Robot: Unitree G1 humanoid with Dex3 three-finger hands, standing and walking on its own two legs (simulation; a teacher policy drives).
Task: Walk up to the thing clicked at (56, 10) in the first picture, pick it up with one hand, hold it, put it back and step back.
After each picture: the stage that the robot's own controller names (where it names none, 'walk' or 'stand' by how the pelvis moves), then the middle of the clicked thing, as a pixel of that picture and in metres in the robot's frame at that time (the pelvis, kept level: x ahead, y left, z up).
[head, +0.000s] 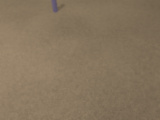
stand; (54, 3) +2.12 +0.48 -0.66
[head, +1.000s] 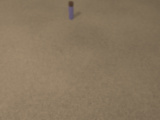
walk; (71, 10) +2.01 +0.21 -0.64
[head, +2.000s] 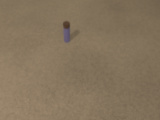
walk; (66, 32) +1.38 +0.19 -0.65
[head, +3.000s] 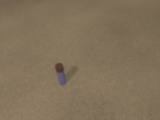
walk; (61, 74) +0.86 +0.25 -0.64
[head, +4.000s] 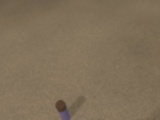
walk; (63, 111) +0.50 +0.25 -0.63
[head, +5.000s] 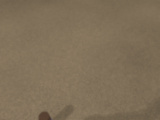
stand; out of the picture +0.38 +0.29 -0.62
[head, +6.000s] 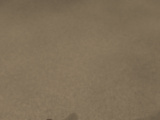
stand; out of the picture +0.37 +0.25 -0.66
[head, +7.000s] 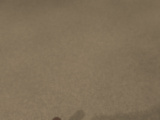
stand; out of the picture +0.36 +0.21 -0.65
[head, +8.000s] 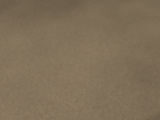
stand; out of the picture +0.35 +0.23 -0.66
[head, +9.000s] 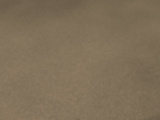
stand; out of the picture +0.35 +0.23 -0.66
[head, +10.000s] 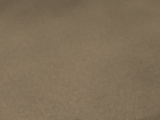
stand; out of the picture +0.34 +0.23 -0.66
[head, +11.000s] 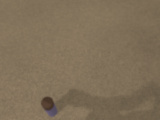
go down; (50, 107) +0.38 +0.22 -0.56
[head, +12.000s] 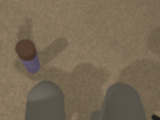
go down; (30, 59) +0.44 +0.25 -0.26
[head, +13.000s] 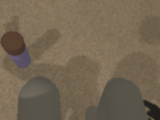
close in; (18, 53) +0.44 +0.26 -0.23
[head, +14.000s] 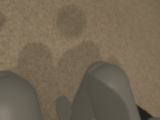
close; out of the picture +0.42 +0.30 -0.16
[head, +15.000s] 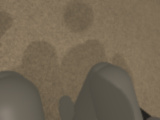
lift; out of the picture +0.40 +0.30 -0.16
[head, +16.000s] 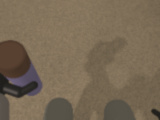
lift; (23, 74) +0.33 +0.21 +0.01
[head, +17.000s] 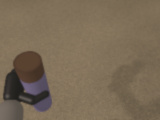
hold; (36, 86) +0.32 +0.17 +0.03
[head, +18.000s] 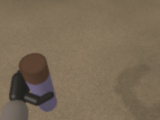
hold; (41, 87) +0.32 +0.16 +0.03
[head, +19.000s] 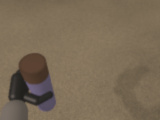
hold; (41, 86) +0.32 +0.17 +0.03
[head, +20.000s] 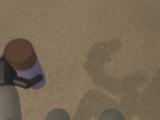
crouch; (30, 69) +0.38 +0.19 -0.03
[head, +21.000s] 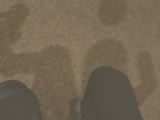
lower; out of the picture +0.44 +0.28 -0.13
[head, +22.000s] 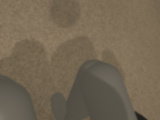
lower; out of the picture +0.41 +0.31 -0.16
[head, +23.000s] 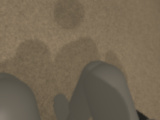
lower; out of the picture +0.41 +0.31 -0.16
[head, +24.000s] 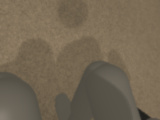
lower; out of the picture +0.41 +0.31 -0.16
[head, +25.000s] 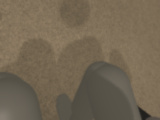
lower; out of the picture +0.40 +0.31 -0.16
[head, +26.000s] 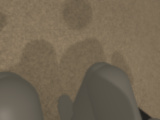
open; out of the picture +0.39 +0.31 -0.16
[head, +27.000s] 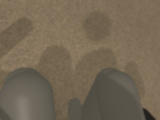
stand; out of the picture +0.40 +0.29 -0.18
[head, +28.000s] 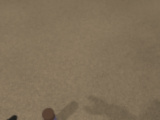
stand; (50, 119) +0.37 +0.21 -0.56
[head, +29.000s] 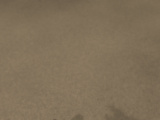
stand; out of the picture +0.37 +0.21 -0.60
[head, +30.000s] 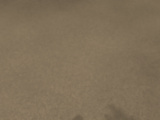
stand; out of the picture +0.37 +0.21 -0.60
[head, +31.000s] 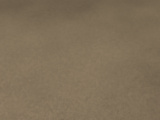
stand; out of the picture +0.39 +0.18 -0.65
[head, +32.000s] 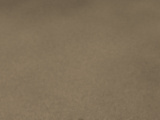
stand; out of the picture +0.37 +0.21 -0.66
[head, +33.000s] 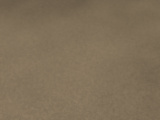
stand; out of the picture +0.35 +0.22 -0.66
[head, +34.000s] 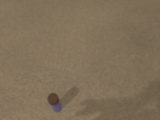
walk; (55, 103) +0.43 +0.21 -0.64
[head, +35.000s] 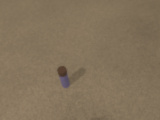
walk; (64, 77) +0.69 +0.23 -0.63
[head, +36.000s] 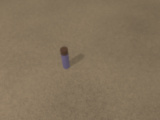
stand; (65, 58) +0.98 +0.24 -0.63
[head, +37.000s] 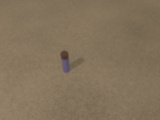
stand; (65, 62) +0.97 +0.21 -0.66
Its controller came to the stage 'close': yes
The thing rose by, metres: 0.68
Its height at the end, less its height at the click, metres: +0.00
